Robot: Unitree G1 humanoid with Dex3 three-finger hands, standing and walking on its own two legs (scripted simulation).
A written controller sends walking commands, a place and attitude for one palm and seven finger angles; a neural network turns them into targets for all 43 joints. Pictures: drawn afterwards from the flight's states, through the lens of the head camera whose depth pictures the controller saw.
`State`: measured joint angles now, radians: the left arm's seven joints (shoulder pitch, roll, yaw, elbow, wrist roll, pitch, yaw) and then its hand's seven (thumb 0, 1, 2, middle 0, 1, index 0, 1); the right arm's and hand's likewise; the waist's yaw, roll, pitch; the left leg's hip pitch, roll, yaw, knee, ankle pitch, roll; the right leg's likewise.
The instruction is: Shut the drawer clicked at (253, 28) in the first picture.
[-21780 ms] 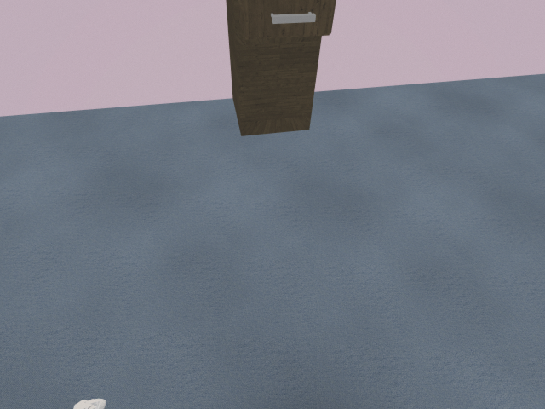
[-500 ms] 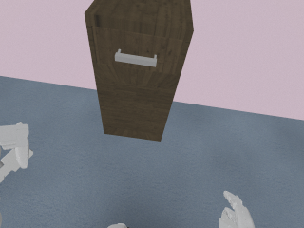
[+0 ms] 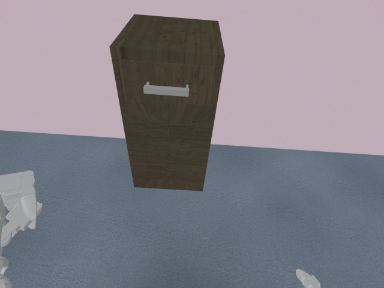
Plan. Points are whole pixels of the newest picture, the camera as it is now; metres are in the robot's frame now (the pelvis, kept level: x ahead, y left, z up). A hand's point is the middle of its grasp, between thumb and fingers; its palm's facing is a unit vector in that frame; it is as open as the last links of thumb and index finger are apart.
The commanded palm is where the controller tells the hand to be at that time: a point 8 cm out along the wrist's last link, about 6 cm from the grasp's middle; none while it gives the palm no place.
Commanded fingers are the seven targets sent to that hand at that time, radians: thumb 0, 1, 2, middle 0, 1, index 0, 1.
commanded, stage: stop stepping back and stand still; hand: left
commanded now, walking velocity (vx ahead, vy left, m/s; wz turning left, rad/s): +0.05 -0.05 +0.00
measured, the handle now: (167, 88) +0.86 +0.14 -0.01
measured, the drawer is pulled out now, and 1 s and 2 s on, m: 0.00 0.00 0.00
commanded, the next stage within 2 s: let the arm hang, fingers relaxed in 0.20 s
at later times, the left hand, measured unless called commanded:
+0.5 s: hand out of the picture +0.13 +0.22 -0.12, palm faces +0.12 -0.95 -0.28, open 3.0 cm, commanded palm none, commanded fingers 0.00 0.90 0.90 -0.96 -1.12 -0.96 -1.12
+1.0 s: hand out of the picture -0.09 +0.20 -0.16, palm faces +0.09 -0.98 -0.20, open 6.5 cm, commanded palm none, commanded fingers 0.00 0.90 0.90 -0.20 -0.30 -0.20 -0.30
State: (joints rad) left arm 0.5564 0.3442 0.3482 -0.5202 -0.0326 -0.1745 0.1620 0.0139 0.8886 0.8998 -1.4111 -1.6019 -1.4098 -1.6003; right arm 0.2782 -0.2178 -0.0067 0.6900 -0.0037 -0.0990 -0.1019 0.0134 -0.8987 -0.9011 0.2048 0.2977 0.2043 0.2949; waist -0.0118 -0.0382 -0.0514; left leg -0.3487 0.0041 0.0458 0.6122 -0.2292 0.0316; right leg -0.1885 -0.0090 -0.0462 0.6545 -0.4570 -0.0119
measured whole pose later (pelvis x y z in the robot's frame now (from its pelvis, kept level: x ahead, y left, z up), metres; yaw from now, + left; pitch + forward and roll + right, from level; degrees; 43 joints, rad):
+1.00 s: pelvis -0.02 +0.04 +0.02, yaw +2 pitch -2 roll +0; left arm 0.35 0.15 0.00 1.18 0.01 0.02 0.04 0.01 0.91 0.90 -0.35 -0.48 -0.35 -0.48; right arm 0.29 -0.13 0.00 1.14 -0.01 0.02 -0.04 0.00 -0.91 -0.90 0.20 0.30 0.20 0.29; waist 0.01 0.01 0.06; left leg -0.22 -0.03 0.07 0.41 -0.16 0.06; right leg -0.13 -0.04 -0.09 0.42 -0.25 0.01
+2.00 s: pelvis -0.01 +0.01 +0.02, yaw +2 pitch -2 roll +0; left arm 0.31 0.10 0.01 1.17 0.01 -0.01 0.05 0.00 0.91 0.90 -0.20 -0.30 -0.20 -0.30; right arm 0.30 -0.09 -0.01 1.16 -0.02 0.01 -0.04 0.00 -0.90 -0.90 0.20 0.30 0.20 0.29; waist 0.00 0.01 0.06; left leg -0.22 0.01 0.06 0.44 -0.18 0.02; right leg -0.13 0.00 -0.09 0.43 -0.27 -0.03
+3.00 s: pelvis +0.01 +0.00 +0.02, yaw +2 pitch -2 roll +0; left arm 0.27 0.14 0.02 1.16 0.01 -0.01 0.04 0.00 0.91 0.90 -0.20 -0.30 -0.20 -0.30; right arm 0.25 -0.14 -0.01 1.16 -0.02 0.00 -0.04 0.00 -0.91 -0.90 0.20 0.30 0.20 0.29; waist 0.00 0.01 0.06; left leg -0.17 0.03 0.06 0.39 -0.19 -0.01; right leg -0.07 0.02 -0.09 0.37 -0.27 -0.04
